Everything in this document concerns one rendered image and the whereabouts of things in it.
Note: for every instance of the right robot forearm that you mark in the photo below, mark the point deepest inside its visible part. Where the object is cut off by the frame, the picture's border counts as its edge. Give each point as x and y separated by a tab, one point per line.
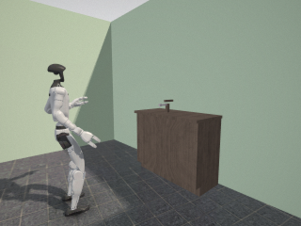
68	124

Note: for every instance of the left robot hand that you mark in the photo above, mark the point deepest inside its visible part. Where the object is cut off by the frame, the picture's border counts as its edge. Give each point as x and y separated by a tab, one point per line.
76	103

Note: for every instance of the robot left foot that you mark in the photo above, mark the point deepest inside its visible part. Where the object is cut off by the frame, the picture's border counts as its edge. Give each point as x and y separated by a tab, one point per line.
66	197

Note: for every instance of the humanoid robot head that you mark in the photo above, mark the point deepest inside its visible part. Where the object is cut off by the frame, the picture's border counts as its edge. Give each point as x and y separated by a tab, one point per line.
57	69

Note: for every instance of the counter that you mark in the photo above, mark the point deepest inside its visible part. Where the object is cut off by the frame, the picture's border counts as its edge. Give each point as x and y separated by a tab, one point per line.
180	146

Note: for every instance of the robot right upper arm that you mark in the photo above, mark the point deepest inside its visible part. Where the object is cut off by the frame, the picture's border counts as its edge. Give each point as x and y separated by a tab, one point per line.
59	94

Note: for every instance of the right robot hand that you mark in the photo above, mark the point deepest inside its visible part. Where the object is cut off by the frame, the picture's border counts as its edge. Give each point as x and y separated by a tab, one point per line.
87	138

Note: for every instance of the robot left upper arm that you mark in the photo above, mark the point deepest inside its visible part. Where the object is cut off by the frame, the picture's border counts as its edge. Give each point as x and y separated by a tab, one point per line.
47	107

